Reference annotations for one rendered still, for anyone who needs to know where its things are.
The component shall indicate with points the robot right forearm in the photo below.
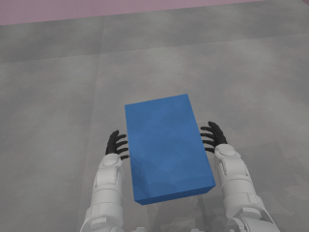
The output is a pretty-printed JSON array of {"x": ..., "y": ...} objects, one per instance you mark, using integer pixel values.
[{"x": 240, "y": 197}]

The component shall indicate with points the robot left forearm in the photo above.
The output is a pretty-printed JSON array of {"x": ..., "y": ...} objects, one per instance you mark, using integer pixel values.
[{"x": 107, "y": 193}]

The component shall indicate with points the robot left hand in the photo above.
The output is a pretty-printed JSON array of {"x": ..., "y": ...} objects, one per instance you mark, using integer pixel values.
[{"x": 112, "y": 146}]

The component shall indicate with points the robot right hand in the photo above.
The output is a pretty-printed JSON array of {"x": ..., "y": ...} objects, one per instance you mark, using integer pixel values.
[{"x": 217, "y": 136}]

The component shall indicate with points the robot right upper arm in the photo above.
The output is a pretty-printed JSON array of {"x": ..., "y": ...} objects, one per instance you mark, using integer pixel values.
[{"x": 248, "y": 224}]

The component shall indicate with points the carton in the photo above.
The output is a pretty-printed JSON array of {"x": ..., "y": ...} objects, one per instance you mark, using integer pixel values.
[{"x": 167, "y": 156}]

